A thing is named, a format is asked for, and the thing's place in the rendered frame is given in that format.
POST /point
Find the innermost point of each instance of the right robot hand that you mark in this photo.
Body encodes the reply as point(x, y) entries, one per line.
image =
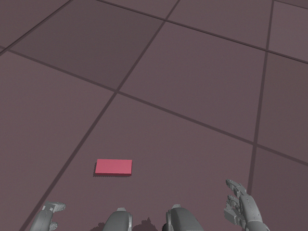
point(245, 210)

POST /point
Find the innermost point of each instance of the right robot arm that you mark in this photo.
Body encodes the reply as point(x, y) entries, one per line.
point(256, 226)

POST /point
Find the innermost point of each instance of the left robot hand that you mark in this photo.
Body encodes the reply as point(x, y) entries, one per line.
point(43, 220)

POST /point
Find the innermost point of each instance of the carton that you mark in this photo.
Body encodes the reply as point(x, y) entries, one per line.
point(114, 167)

